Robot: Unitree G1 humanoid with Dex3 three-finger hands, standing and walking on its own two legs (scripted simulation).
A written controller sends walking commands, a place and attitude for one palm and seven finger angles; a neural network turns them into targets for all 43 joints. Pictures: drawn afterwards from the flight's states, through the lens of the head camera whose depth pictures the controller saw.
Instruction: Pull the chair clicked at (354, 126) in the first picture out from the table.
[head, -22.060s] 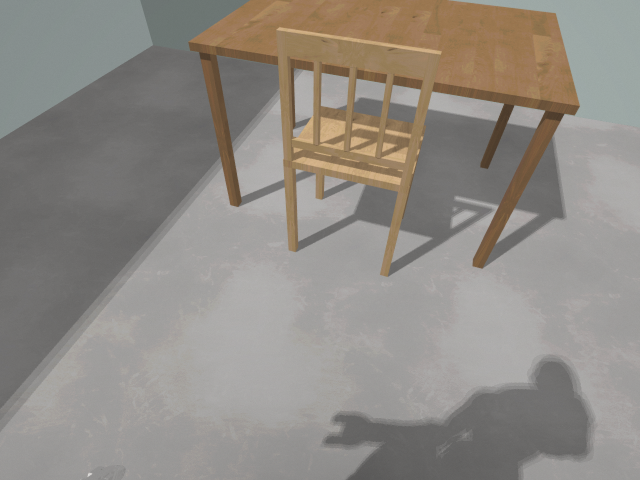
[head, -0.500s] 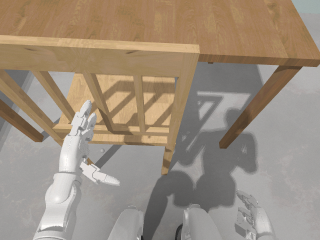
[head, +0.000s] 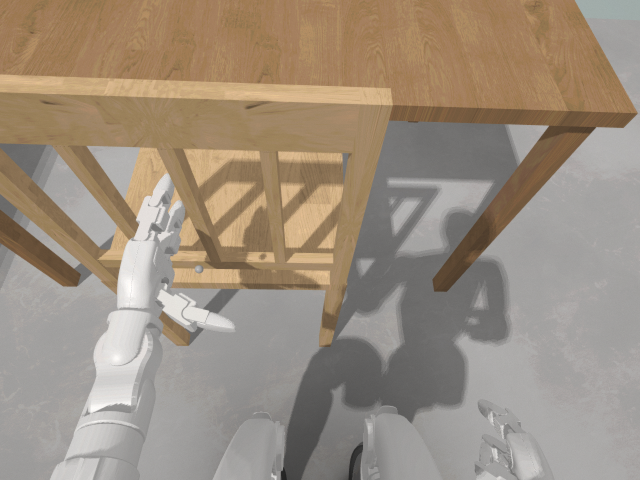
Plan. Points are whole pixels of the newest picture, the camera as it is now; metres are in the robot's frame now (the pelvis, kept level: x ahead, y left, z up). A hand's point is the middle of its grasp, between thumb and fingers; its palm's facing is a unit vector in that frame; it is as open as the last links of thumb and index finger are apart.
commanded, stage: push the fingers through the gap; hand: left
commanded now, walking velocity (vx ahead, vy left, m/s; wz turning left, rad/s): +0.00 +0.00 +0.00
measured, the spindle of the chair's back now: (197, 211) +0.44 +0.17 +0.03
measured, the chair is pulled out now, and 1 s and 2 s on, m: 0.00 0.00 0.00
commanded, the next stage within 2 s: hook a spindle and tug to test in 0.82 s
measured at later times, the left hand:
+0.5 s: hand (206, 239) +0.40 +0.16 +0.02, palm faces +0.00 -1.00 -0.03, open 16.9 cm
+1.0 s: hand (211, 239) +0.40 +0.15 +0.02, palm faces +0.00 -1.00 -0.03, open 16.9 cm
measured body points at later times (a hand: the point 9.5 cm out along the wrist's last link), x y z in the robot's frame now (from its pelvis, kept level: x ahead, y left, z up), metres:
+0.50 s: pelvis +0.00 +0.01 +0.00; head +0.12 +0.02 +0.43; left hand +0.39 +0.21 +0.02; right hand +0.12 -0.25 -0.11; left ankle +0.00 +0.10 -0.62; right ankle +0.04 -0.12 -0.62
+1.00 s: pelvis +0.00 +0.00 +0.00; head +0.12 +0.02 +0.43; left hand +0.39 +0.20 +0.03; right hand +0.12 -0.25 -0.11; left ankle +0.00 +0.10 -0.62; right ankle +0.04 -0.12 -0.62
